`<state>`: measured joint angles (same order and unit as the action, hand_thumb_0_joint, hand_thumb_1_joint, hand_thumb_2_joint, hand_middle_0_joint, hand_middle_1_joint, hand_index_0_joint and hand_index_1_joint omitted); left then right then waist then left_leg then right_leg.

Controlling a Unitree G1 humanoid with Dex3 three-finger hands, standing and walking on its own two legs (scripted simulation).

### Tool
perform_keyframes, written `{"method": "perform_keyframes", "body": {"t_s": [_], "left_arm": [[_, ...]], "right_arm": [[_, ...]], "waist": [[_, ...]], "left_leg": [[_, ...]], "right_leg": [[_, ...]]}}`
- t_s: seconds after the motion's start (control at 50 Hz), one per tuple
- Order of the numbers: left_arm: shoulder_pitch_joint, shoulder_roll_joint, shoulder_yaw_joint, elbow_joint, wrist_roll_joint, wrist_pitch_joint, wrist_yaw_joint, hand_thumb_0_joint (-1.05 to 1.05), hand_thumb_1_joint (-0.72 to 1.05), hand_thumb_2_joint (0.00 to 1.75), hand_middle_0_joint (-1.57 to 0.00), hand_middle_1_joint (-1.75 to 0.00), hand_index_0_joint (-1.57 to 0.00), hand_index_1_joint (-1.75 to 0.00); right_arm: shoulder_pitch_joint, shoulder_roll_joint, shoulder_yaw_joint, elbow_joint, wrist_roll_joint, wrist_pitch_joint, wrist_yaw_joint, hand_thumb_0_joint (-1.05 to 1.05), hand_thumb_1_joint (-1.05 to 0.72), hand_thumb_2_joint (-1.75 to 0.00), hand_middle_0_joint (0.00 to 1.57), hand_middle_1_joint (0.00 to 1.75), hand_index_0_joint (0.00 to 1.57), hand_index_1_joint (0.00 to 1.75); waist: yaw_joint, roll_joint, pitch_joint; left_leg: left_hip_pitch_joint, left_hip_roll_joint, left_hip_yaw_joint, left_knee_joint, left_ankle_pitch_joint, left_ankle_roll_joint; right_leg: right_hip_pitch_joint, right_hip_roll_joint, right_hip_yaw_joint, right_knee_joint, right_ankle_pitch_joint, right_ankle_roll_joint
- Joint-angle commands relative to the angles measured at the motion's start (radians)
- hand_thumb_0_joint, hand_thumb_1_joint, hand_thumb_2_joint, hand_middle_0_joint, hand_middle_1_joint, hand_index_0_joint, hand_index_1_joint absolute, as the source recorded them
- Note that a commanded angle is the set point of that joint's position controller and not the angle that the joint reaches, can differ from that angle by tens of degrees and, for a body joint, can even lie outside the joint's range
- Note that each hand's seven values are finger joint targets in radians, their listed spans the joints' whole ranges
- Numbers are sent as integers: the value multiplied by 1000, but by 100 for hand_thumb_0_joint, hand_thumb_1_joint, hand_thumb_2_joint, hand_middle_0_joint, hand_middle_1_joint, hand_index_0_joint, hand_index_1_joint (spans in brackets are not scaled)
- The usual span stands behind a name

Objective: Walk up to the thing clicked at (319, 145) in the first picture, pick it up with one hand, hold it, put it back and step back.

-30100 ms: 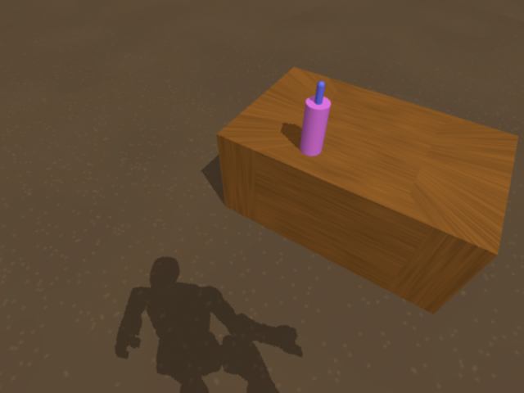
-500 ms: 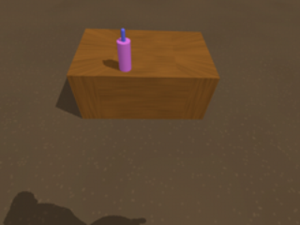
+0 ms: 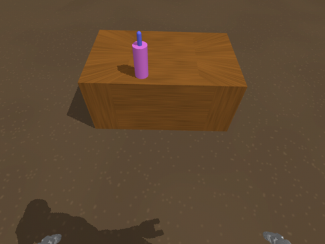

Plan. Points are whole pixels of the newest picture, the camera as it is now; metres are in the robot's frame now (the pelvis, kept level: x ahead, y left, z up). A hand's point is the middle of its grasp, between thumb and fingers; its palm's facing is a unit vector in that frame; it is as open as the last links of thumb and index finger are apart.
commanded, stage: step back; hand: left
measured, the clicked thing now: (140, 55) +1.08 +0.13 -0.18
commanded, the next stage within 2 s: stand in 0.14 s
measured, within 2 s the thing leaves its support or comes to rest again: neither
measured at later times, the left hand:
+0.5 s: hand out of the picture +0.07 +0.25 -0.14, palm faces -0.03 -0.95 -0.33, open 7.4 cm
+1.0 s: hand out of the picture +0.05 +0.25 -0.14, palm faces -0.04 -0.94 -0.34, open 7.4 cm
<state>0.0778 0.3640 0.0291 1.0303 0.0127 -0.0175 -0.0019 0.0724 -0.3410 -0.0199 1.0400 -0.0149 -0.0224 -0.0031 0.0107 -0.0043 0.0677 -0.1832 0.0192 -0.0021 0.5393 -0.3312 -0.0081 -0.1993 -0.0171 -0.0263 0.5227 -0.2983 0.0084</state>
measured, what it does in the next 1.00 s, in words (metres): stands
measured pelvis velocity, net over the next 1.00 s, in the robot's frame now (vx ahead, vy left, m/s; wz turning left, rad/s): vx -0.02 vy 0.00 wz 0.00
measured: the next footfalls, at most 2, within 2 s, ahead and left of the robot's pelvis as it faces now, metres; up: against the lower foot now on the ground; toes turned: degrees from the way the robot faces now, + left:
none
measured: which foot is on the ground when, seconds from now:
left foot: down 0.00-1.00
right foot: down 0.00-1.00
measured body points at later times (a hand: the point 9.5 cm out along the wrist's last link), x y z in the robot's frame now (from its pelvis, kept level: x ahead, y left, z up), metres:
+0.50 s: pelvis -0.02 +0.00 +0.01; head -0.01 +0.01 +0.46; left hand +0.07 +0.30 -0.12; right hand +0.06 -0.29 -0.12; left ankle -0.03 +0.12 -0.73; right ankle -0.01 -0.13 -0.73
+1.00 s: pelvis -0.02 +0.00 +0.01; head -0.01 +0.00 +0.46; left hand +0.05 +0.30 -0.12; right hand +0.05 -0.30 -0.12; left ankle -0.03 +0.12 -0.73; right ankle -0.01 -0.13 -0.73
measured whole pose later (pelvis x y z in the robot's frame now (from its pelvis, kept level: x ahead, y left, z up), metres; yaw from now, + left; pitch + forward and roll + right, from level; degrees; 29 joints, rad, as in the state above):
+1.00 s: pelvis -0.02 +0.00 +0.01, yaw +0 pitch -2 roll +0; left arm 0.11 0.35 -0.01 1.15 0.01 -0.02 -0.01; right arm 0.11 -0.35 0.00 1.15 -0.01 -0.01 0.01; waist 0.00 0.00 0.05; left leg -0.10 0.02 0.00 0.32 -0.19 -0.02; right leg -0.12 -0.02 -0.03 0.32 -0.16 0.01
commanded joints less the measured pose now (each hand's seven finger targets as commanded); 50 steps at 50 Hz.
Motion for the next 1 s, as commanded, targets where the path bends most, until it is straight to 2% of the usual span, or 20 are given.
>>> {"method": "perform_keyframes", "body": {"t_s": [0.0, 0.1, 0.12, 0.14, 0.2, 0.24, 0.28, 0.42, 0.5, 0.54, 0.58, 0.6, 0.66, 0.72, 0.78, 0.8, 0.86, 0.9, 0.94, 0.98], "left_arm": [[-30, 218, 51, -59, -1, -23, 18, 0, 90, 90, -20, -30, -20, -30], [-57, 209, 44, -55, 1, -17, 15, 0, 90, 90, -20, -30, -20, -30], [-58, 169, 26, -23, -15, -15, 14, 0, 90, 90, -20, -30, -20, -30], [-60, 174, 24, -19, -16, -16, 13, 0, 90, 90, -20, -30, -20, -30], [-61, 182, 20, -1, -13, -16, 11, 0, 90, 90, -20, -30, -20, -30], [-67, 187, 18, 10, -10, -20, 11, 0, 90, 90, -20, -30, -20, -30], [-66, 191, 17, 21, -8, -22, 11, 0, 90, 90, -20, -30, -20, -30], [-58, 193, 13, 48, -5, -24, 9, 0, 90, 90, -20, -30, -20, -30], [-51, 194, 10, 57, -3, -24, 8, 0, 90, 90, -20, -30, -20, -30], [-39, 187, 8, 61, -2, -23, 6, 0, 90, 90, -20, -30, -20, -30], [-35, 197, 9, 61, -1, -25, 7, 0, 90, 90, -20, -30, -20, -30], [-32, 193, 7, 63, -2, -23, 7, 0, 90, 90, -20, -30, -20, -30], [-31, 200, 8, 58, -1, -25, 7, 0, 90, 90, -20, -30, -20, -30], [-15, 191, 3, 61, -3, -30, 7, 0, 90, 90, -20, -30, -20, -30], [-11, 193, 2, 60, -7, -29, 8, 0, 90, 90, -20, -30, -20, -30], [-20, 204, 5, 58, -6, -27, 9, 0, 90, 90, -20, -30, -20, -30], [-12, 205, 4, 62, -8, -25, 10, 0, 90, 90, -20, -30, -20, -30], [-5, 200, 1, 62, -6, -25, 10, 0, 90, 90, -20, -30, -20, -30], [-6, 197, -1, 62, -7, -24, 10, 0, 90, 90, -20, -30, -20, -30], [-6, 199, 1, 59, -8, -24, 10, 0, 90, 90, -20, -30, -20, -30]], "right_arm": [[-25, -208, -54, -49, 2, -14, -17, 0, -90, -90, 20, 30, 20, 30], [-51, -205, -50, -43, -2, -12, -14, 0, -90, -90, 20, 30, 20, 30], [-53, -215, -42, -34, 7, -16, -11, 0, -90, -90, 20, 30, 20, 30], [-62, -215, -42, -29, 7, -18, -9, 0, -90, -90, 20, 30, 20, 30], [-63, -213, -39, -12, 8, -19, -7, 0, -90, -90, 20, 30, 20, 30], [-61, -210, -36, -3, 10, -21, -6, 0, -90, -90, 20, 30, 20, 30], [-56, -205, -34, 5, 10, -18, -4, 0, -90, -90, 20, 30, 20, 30], [-56, -209, -31, 30, 6, -17, 0, 0, -90, -90, 20, 30, 20, 30], [-48, -210, -31, 39, 6, -15, 2, 0, -90, -90, 20, 30, 20, 30], [-39, -215, -31, 45, 4, -14, 3, 0, -90, -90, 20, 30, 20, 30], [-31, -204, -30, 45, 2, -12, 5, 0, -90, -90, 20, 30, 20, 30], [-24, -211, -31, 48, 4, -10, 6, 0, -90, -90, 20, 30, 20, 30], [-15, -207, -30, 48, 2, -10, 7, 0, -90, -90, 20, 30, 20, 30], [-27, -207, -27, 44, 5, -15, 6, 0, -90, -90, 20, 30, 20, 30], [-6, -214, -24, 53, 6, -14, 3, 0, -90, -90, 20, 30, 20, 30], [-5, -213, -24, 53, 5, -13, 3, 0, -90, -90, 20, 30, 20, 30], [2, -207, -19, 54, 6, -11, 2, 0, -90, -90, 20, 30, 20, 30], [-4, -214, -19, 52, 8, -11, 2, 0, -90, -90, 20, 30, 20, 30], [-1, -216, -18, 55, 8, -9, 2, 0, -90, -90, 20, 30, 20, 30], [-1, -217, -17, 54, 6, -10, 1, 0, -90, -90, 20, 30, 20, 30]], "waist": [[1, 8, -168], [3, 20, -142], [-10, 41, -141], [-3, 33, -127], [-7, 33, -116], [-9, 15, -135], [-13, 2, -123], [-11, 22, -100], [-10, 15, -82], [-11, 22, -59], [-11, -1, -61], [-13, 5, -46], [-15, -11, -70], [-11, -5, -97], [-15, 13, -100], [-17, 0, -105], [-18, -7, -93], [-14, 1, -95], [-16, 9, -76], [-14, 4, -90]], "left_leg": [[38, 97, -58, -72, 453, 48], [30, 100, -60, -117, 436, 44], [57, 116, -99, -176, 439, 48], [67, 120, -100, -183, 473, 45], [80, 114, -92, -216, 427, 36], [102, 118, -92, -219, 462, 35], [89, 110, -88, -245, 386, 32], [73, 106, -89, -300, 245, 27], [68, 106, -92, -306, 201, 27], [43, 97, -93, -314, 134, 24], [47, 97, -92, -309, 137, 26], [27, 91, -93, -310, 102, 25], [37, 95, -93, -301, 125, 27], [78, 106, -99, -286, 243, 27], [72, 102, -91, -283, 228, 25], [73, 107, -93, -282, 254, 26], [62, 103, -93, -286, 233, 22], [78, 108, -91, -276, 261, 24], [60, 104, -90, -280, 233, 22], [68, 107, -90, -279, 256, 21]], "right_leg": [[106, -109, 98, -50, 423, -65], [111, -97, 89, -73, 374, -54], [114, -102, 96, -113, 382, -38], [124, -104, 94, -126, 399, -34], [131, -100, 91, -165, 352, -26], [159, -110, 90, -172, 389, -27], [158, -110, 91, -201, 344, -21], [140, -113, 97, -245, 231, -17], [118, -116, 101, -264, 182, -19], [96, -111, 101, -277, 126, -16], [80, -114, 109, -281, 96, -18], [71, -109, 109, -291, 60, -15], [73, -117, 117, -290, 69, -21], [98, -122, 106, -260, 223, -23], [96, -118, 107, -265, 220, -20], [115, -122, 106, -254, 241, -26], [105, -116, 104, -259, 211, -24], [99, -120, 105, -259, 238, -24], [94, -117, 107, -267, 210, -22], [99, -119, 107, -257, 236, -26]]}}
